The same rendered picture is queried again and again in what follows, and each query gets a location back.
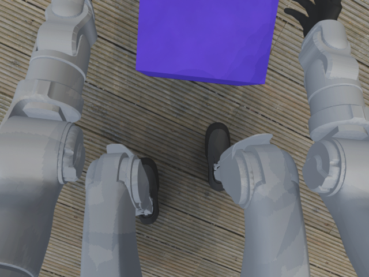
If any right robot upper arm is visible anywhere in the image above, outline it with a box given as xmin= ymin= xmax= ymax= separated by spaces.
xmin=302 ymin=137 xmax=369 ymax=277

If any left robot thigh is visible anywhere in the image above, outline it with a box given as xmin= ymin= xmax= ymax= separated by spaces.
xmin=80 ymin=152 xmax=146 ymax=277

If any left robot upper arm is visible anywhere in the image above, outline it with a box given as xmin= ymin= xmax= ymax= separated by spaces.
xmin=0 ymin=115 xmax=85 ymax=277

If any robot right hand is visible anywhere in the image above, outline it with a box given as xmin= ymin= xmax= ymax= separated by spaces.
xmin=284 ymin=0 xmax=342 ymax=38

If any robot right forearm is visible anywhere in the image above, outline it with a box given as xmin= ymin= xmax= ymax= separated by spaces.
xmin=298 ymin=20 xmax=369 ymax=142

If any carton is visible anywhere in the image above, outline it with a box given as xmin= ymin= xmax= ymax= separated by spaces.
xmin=135 ymin=0 xmax=279 ymax=86

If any robot left forearm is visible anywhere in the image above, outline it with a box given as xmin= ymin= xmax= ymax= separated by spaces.
xmin=0 ymin=0 xmax=97 ymax=129

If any left robot shin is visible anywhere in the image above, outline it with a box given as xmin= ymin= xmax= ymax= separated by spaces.
xmin=85 ymin=144 xmax=153 ymax=216

